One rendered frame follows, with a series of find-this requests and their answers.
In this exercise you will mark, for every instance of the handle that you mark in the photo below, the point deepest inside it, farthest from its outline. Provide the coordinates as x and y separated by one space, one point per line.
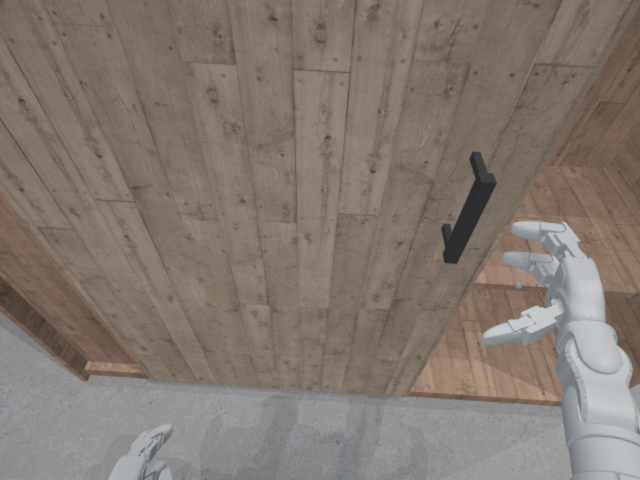
483 186

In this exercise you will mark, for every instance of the robot left hand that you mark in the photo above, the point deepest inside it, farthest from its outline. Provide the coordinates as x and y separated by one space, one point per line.
133 466

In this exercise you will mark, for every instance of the wardrobe door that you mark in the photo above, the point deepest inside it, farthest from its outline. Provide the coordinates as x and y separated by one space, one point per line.
28 267
252 192

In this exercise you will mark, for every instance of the robot right hand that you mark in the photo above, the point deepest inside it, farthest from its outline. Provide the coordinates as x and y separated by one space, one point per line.
575 281

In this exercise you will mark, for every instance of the robot right forearm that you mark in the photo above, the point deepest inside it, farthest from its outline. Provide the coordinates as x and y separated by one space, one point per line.
601 418

